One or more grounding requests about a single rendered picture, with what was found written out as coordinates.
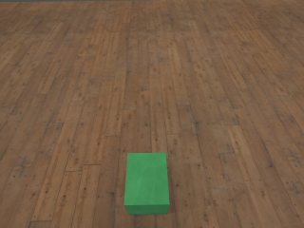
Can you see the carton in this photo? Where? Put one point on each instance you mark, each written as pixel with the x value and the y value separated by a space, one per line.
pixel 146 184

